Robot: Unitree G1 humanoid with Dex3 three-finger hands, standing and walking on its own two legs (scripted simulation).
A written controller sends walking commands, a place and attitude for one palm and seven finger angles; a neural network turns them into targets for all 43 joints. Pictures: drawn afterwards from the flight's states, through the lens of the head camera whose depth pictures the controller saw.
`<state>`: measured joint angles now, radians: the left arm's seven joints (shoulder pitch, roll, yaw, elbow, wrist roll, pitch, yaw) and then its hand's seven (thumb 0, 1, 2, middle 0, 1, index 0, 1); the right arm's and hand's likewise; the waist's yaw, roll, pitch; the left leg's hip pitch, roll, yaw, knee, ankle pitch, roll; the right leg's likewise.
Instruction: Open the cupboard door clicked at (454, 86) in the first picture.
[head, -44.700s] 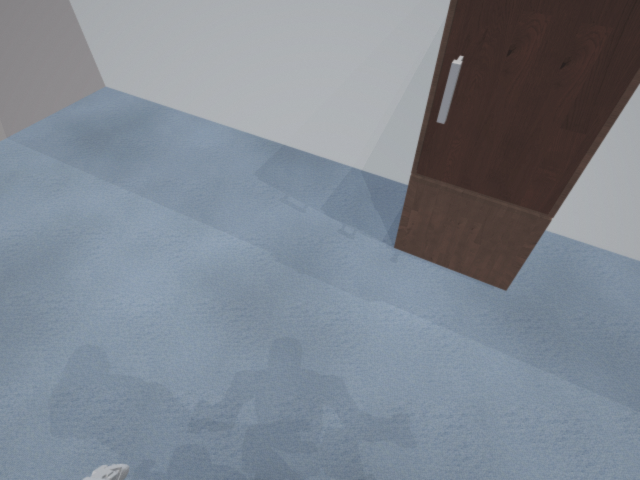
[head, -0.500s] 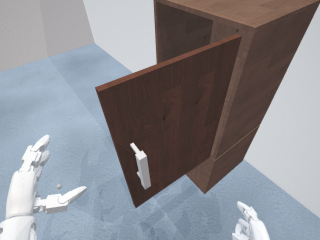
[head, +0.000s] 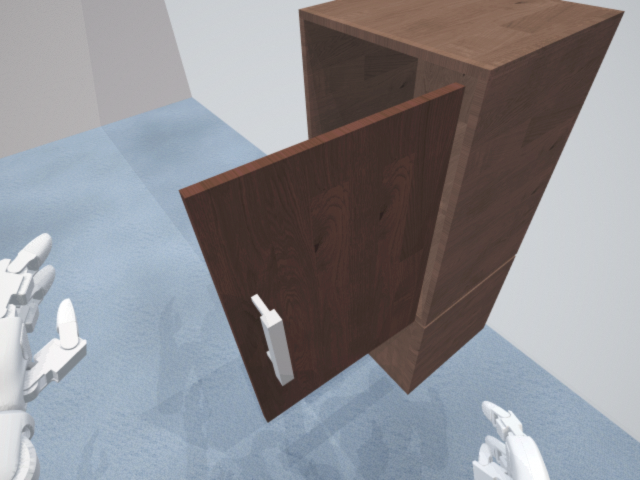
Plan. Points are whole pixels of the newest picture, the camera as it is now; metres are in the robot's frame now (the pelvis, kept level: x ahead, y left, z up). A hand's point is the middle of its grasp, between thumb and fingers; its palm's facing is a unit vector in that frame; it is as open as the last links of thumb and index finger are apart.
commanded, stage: draw the hand back to the body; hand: left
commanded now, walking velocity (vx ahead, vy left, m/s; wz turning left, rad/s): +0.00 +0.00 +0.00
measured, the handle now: (272, 340) +0.32 +0.12 -0.03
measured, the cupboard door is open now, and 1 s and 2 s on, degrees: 87 87 87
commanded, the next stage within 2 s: step back with the hand held close in 0.20 s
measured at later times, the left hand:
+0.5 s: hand (70, 352) +0.18 +0.26 +0.16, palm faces +0.42 -0.77 -0.47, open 7.4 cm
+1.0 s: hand out of the picture +0.11 +0.29 +0.15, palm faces +0.42 -0.76 -0.49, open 7.4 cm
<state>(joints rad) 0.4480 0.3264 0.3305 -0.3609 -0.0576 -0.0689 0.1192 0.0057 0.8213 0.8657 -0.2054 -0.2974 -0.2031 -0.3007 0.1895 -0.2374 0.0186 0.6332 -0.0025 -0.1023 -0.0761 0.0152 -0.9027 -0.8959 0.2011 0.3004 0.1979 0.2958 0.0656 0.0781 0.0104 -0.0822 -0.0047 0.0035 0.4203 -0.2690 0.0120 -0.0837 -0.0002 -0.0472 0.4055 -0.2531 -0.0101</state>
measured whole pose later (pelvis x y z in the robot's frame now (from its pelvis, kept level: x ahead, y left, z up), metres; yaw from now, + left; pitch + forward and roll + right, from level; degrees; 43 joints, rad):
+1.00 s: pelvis -0.09 +0.02 -0.01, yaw +0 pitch -1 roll -2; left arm 0.54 0.41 0.42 -0.50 -0.01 -0.20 0.16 0.01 0.88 0.89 -0.21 -0.30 -0.21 -0.30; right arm 0.21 -0.22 0.01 0.57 0.00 -0.06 -0.09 0.01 -0.90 -0.90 0.20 0.30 0.20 0.30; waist 0.00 0.01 0.04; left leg -0.37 -0.01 0.00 0.56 -0.19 0.05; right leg -0.34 0.01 -0.03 0.49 -0.18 0.02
